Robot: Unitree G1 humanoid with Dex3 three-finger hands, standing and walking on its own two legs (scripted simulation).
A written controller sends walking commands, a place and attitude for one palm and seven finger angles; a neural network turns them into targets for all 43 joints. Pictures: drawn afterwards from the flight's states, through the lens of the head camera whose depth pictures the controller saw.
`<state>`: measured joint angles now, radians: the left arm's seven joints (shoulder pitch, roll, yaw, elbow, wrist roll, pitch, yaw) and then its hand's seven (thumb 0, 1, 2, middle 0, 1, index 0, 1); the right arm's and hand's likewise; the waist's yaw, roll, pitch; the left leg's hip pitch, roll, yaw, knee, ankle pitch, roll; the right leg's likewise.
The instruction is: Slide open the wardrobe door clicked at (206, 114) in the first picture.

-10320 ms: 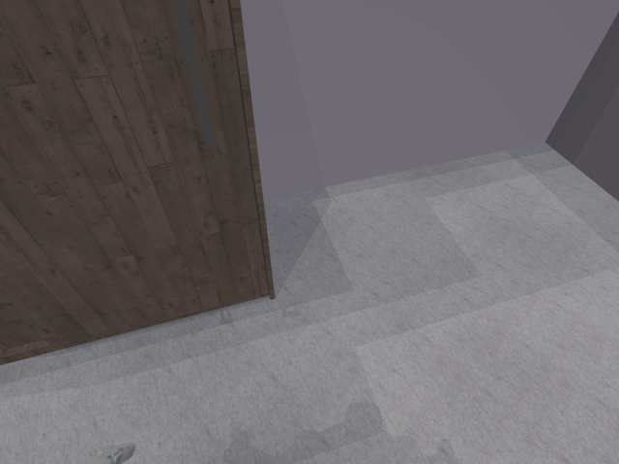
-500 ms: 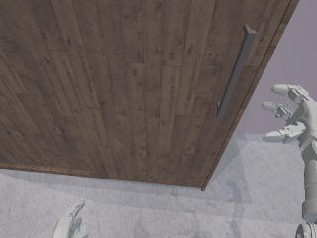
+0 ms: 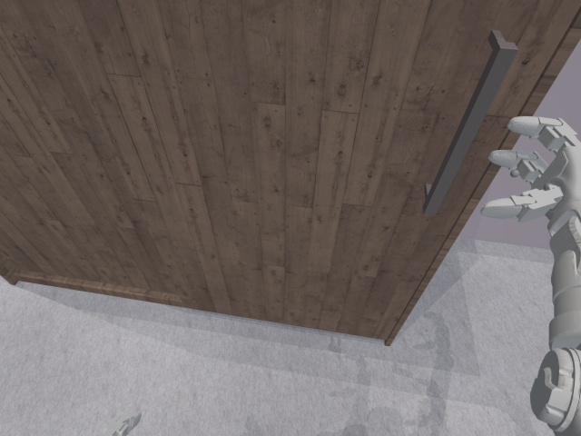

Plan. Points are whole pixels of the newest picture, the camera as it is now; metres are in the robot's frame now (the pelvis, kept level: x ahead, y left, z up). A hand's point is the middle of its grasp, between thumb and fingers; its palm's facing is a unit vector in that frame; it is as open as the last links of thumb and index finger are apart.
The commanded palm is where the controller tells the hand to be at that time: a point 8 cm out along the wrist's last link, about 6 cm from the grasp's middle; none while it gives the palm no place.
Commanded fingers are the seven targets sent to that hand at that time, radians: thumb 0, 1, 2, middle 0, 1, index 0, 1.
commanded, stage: move the hooked fingers beside the handle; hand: right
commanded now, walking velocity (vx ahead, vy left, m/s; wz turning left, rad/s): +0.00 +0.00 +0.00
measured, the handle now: (457, 137) +0.54 -0.19 +0.15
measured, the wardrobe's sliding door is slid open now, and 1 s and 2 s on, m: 0.00 0.00 0.00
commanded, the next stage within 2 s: none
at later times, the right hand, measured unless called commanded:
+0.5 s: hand (500, 165) +0.48 -0.24 +0.15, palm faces +0.06 +1.00 +0.00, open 14.0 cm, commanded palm +0.45 -0.29 +0.16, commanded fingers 0.00 0.50 -0.30 0.30 1.20 0.30 1.20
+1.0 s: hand (497, 160) +0.47 -0.23 +0.16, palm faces +0.06 +1.00 +0.02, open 14.0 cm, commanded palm +0.45 -0.29 +0.16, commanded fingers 0.00 0.50 -0.30 0.30 1.20 0.30 1.20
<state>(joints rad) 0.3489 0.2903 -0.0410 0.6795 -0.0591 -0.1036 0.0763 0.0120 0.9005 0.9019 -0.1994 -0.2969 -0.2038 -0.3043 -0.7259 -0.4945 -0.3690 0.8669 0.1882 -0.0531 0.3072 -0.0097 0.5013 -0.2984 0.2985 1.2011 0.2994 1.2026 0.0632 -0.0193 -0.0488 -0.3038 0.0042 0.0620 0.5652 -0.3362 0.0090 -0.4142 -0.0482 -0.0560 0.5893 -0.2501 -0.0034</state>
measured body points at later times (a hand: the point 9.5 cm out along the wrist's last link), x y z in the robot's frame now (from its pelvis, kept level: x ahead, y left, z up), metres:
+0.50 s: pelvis +0.01 -0.01 -0.01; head +0.05 -0.01 +0.44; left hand +0.03 +0.27 -0.12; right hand +0.47 -0.29 +0.16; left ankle -0.03 +0.11 -0.73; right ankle +0.03 -0.12 -0.73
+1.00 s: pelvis +0.00 -0.01 -0.01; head +0.05 -0.02 +0.44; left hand +0.06 +0.26 -0.11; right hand +0.46 -0.28 +0.16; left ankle -0.03 +0.11 -0.73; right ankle +0.03 -0.12 -0.73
